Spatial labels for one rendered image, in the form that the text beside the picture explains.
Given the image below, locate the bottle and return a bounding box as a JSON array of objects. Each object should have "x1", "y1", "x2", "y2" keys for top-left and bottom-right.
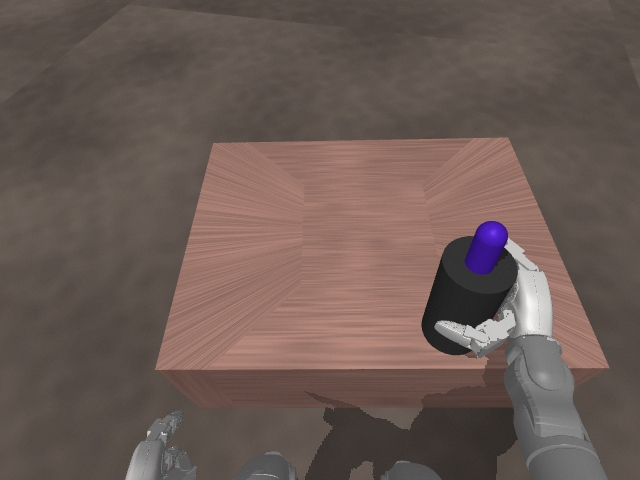
[{"x1": 421, "y1": 221, "x2": 518, "y2": 355}]

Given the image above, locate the right robot arm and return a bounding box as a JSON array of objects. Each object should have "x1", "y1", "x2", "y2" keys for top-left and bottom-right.
[{"x1": 504, "y1": 334, "x2": 608, "y2": 480}]

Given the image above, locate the left robot hand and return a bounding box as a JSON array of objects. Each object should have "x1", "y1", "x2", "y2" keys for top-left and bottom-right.
[{"x1": 125, "y1": 410, "x2": 197, "y2": 480}]

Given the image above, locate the right robot hand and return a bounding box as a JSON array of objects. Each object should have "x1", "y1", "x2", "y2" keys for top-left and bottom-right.
[{"x1": 434, "y1": 238, "x2": 553, "y2": 358}]

